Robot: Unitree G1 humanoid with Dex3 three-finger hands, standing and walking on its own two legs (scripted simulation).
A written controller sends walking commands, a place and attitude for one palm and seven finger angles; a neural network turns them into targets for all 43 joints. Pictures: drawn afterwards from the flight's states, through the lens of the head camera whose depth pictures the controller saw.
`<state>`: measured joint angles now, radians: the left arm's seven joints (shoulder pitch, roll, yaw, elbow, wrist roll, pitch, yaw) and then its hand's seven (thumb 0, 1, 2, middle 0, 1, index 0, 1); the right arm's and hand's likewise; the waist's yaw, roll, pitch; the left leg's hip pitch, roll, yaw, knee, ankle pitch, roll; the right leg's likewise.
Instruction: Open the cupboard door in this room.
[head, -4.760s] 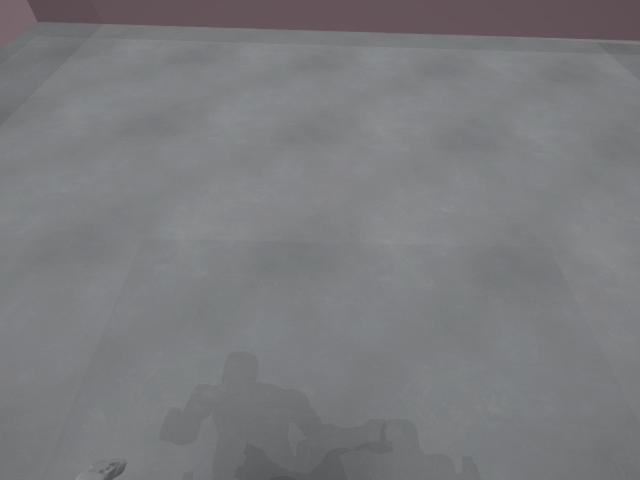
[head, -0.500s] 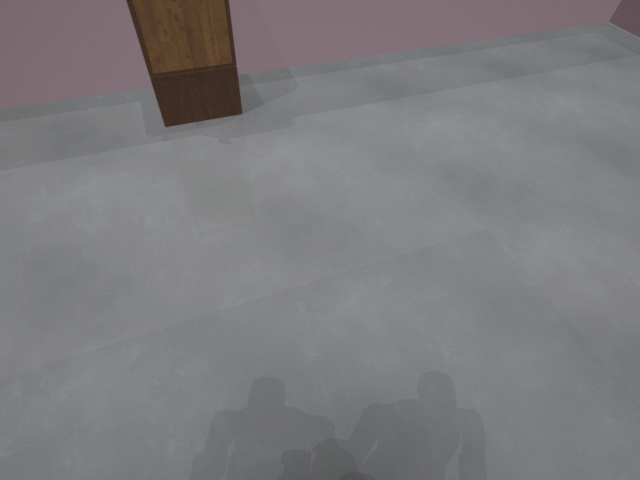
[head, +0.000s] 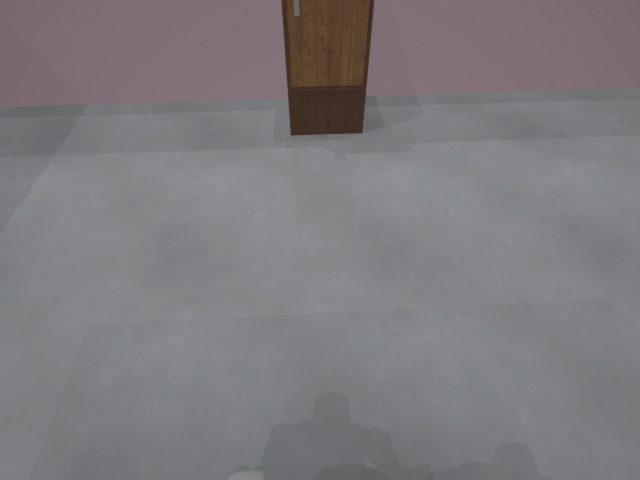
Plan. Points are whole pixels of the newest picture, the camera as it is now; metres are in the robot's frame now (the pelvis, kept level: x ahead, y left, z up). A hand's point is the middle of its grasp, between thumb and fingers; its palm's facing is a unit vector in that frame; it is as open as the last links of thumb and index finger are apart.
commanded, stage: turn or walk to find it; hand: left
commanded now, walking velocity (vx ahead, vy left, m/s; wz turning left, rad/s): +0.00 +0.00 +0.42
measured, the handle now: out of the picture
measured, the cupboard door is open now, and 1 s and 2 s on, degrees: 0 0 0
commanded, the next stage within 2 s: stand and wait in 1.16 s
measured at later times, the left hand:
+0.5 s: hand out of the picture +0.11 +0.29 -0.17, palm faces +0.21 -0.95 -0.23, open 7.4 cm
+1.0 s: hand out of the picture +0.07 +0.25 -0.16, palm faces +0.40 -0.88 -0.27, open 7.4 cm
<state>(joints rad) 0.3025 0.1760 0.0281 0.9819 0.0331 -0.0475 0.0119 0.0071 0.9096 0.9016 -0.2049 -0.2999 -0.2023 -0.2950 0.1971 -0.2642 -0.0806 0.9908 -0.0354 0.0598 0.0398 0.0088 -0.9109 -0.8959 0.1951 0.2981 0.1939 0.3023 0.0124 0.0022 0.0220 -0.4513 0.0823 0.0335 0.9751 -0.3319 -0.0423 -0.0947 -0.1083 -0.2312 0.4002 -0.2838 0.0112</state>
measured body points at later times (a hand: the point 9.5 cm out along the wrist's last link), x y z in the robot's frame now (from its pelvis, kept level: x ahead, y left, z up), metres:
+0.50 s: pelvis +0.07 +0.08 -0.01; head +0.09 +0.09 +0.44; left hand +0.10 +0.34 -0.15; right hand +0.17 -0.15 -0.15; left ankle +0.06 +0.15 -0.74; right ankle +0.11 -0.06 -0.69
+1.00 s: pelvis +0.08 +0.04 +0.00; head +0.12 +0.03 +0.44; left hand +0.05 +0.29 -0.14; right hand +0.23 -0.18 -0.16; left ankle +0.01 +0.18 -0.69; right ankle +0.13 -0.05 -0.74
